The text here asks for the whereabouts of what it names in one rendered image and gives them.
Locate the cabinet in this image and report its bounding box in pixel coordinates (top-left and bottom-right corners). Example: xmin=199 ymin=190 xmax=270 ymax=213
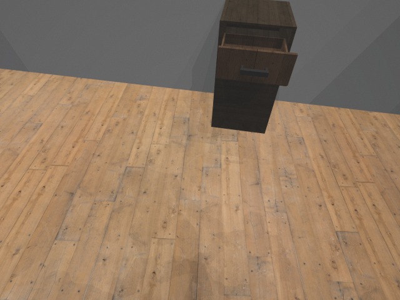
xmin=211 ymin=0 xmax=297 ymax=134

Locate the handle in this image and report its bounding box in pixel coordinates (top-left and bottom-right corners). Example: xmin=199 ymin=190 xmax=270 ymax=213
xmin=240 ymin=65 xmax=269 ymax=78

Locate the drawer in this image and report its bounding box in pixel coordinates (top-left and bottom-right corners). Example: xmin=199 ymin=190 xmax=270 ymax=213
xmin=216 ymin=33 xmax=298 ymax=86

